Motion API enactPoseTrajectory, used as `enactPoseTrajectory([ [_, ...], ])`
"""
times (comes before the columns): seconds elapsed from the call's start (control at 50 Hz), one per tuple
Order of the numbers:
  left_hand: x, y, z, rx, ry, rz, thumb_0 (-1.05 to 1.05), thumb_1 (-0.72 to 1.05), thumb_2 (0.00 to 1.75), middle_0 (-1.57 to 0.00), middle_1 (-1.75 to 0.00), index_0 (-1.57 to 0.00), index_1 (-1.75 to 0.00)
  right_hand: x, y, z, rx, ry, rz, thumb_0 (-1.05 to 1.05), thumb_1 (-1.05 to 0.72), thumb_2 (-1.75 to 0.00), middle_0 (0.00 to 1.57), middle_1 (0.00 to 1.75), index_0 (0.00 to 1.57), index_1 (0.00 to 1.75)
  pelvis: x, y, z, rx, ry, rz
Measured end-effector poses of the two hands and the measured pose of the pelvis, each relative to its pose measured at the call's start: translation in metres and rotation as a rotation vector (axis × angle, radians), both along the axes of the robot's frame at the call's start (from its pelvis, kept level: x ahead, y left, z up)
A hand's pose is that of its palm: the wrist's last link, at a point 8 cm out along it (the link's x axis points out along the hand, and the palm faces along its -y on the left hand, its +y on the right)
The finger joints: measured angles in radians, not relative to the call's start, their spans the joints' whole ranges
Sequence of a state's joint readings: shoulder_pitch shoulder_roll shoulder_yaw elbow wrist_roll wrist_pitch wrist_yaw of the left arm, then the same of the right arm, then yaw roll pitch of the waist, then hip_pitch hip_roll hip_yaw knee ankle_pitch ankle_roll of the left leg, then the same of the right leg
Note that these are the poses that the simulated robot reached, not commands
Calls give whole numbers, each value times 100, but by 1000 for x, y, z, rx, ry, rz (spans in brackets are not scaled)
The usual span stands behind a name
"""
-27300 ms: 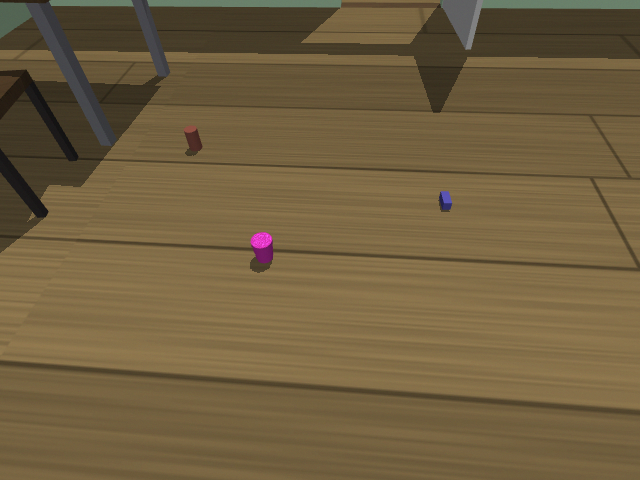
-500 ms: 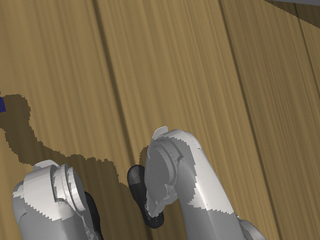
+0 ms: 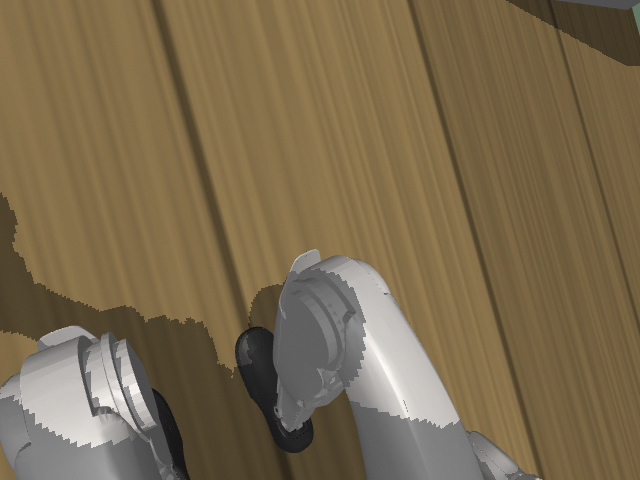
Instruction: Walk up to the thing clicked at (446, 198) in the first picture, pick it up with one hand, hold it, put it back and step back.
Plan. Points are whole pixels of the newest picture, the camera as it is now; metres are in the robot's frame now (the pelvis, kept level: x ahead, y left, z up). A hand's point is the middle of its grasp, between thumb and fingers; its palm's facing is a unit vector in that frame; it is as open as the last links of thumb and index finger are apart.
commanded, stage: rest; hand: left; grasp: from above
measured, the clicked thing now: out of the picture +0.45 +0.32 -0.29
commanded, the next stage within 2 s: open in 0.46 s
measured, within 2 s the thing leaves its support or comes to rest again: neither
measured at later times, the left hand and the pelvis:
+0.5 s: hand out of the picture +0.44 +0.32 -0.25, palm faces -0.46 -0.11 -0.88, open 6.5 cm; pelvis +0.00 +0.00 +0.00, yaw -1 degrees
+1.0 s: hand out of the picture +0.45 +0.32 -0.26, palm faces -0.44 -0.11 -0.89, open 8.5 cm; pelvis -0.01 +0.00 +0.00, yaw -2 degrees
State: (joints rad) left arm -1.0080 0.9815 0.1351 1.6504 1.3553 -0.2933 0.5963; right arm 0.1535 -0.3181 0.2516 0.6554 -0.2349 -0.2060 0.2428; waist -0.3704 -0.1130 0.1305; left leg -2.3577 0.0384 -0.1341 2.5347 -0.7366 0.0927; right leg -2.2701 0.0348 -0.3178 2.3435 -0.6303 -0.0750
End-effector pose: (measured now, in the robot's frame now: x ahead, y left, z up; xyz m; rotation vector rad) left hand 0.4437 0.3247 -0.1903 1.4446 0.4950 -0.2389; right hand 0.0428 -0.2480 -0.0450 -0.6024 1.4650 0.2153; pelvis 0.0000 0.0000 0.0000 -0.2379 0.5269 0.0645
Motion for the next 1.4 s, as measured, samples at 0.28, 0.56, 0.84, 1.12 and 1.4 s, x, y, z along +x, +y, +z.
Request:
enactPoseTrajectory([
  [0.28, -2, 1, -2, 11, 13, 6, 0, 52, 0, -108, -3, -109, -1, 0, 2, 5, 15, -15, 37, 0, -92, -91, 20, 30, 20, 30, -3, 1, 1, -7, -16, -7],
  [0.56, 0, -1, -3, 20, 17, 4, -1, 51, 0, -109, -2, -110, -1, 2, 5, 7, 37, -18, 76, 0, -92, -91, 20, 30, 20, 30, -5, -1, 2, -11, -30, -14],
  [0.84, 3, -5, -8, 9, -3, -2, 0, 45, 14, -92, -17, -93, -15, 5, 6, 13, 25, -23, 102, 0, -91, -91, 20, 30, 20, 30, -7, 0, 3, -22, -39, -21],
  [1.12, 7, 3, -11, 26, 5, 38, 0, 21, 37, -71, -37, -71, -36, 5, 8, 13, 43, -15, 99, 0, -91, -91, 20, 30, 20, 30, -6, 1, 4, -27, -30, -22],
  [1.4, 5, 2, -9, 2, 12, 11, 0, 7, 49, -57, -50, -58, -49, 3, 8, 15, 36, -1, 95, 0, -91, -91, 20, 30, 20, 30, -6, 0, 7, -31, -38, -20],
])
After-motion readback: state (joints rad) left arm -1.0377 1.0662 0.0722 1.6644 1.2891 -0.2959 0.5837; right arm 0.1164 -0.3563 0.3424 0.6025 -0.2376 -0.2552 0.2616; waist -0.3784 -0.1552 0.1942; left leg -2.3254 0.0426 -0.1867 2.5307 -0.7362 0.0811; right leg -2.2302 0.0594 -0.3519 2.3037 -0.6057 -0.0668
